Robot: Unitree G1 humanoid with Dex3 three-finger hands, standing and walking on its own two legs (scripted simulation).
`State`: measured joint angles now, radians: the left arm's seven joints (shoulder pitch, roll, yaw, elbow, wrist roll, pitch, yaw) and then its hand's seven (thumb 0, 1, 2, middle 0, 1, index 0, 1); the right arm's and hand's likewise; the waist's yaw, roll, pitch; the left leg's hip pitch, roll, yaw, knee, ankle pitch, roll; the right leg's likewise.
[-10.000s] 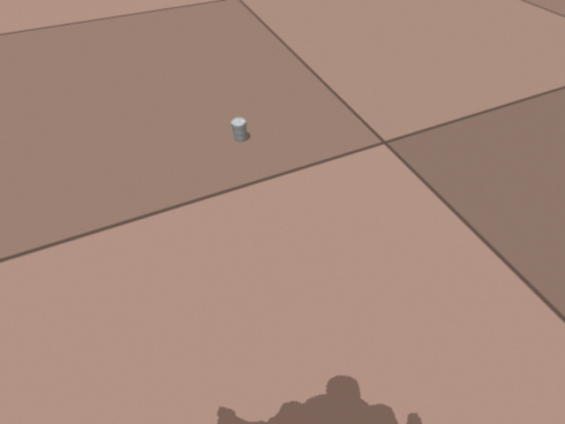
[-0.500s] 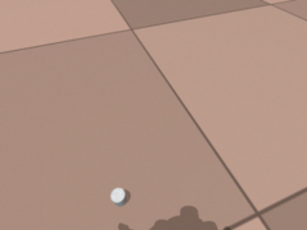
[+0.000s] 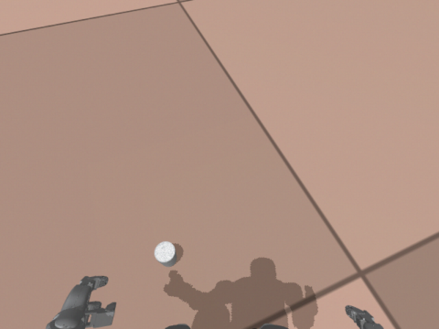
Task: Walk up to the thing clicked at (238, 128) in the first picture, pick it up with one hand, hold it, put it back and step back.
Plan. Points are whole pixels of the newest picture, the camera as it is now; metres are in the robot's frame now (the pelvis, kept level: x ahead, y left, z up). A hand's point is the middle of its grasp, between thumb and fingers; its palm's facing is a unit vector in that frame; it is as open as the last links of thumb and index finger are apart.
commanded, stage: rise first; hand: left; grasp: from above
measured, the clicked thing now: (167, 255) +0.42 +0.25 -0.70
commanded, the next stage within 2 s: none
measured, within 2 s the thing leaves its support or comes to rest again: neither
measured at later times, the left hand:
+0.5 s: hand (108, 327) +0.14 +0.26 -0.22, palm faces -0.19 -0.86 -0.47, open 14.0 cm
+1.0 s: hand (128, 290) +0.24 +0.29 -0.40, palm faces -0.43 -0.45 -0.78, open 14.0 cm
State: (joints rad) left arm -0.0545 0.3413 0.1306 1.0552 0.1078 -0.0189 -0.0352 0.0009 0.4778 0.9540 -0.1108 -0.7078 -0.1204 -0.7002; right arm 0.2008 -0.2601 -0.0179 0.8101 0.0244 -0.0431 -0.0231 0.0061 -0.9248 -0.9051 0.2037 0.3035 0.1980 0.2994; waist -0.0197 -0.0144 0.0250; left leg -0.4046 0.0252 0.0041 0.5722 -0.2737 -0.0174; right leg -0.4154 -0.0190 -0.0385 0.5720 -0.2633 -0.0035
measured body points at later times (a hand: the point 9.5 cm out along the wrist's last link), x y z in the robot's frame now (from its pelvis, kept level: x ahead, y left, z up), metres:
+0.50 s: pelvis +0.00 +0.02 -0.08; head +0.10 +0.03 +0.36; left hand +0.14 +0.31 -0.19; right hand +0.17 -0.23 -0.17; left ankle +0.01 +0.13 -0.73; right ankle +0.01 -0.12 -0.73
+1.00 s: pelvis -0.05 +0.01 -0.26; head +0.14 +0.02 +0.15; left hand +0.26 +0.31 -0.36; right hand +0.13 -0.26 -0.38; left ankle +0.01 +0.13 -0.73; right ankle +0.01 -0.12 -0.73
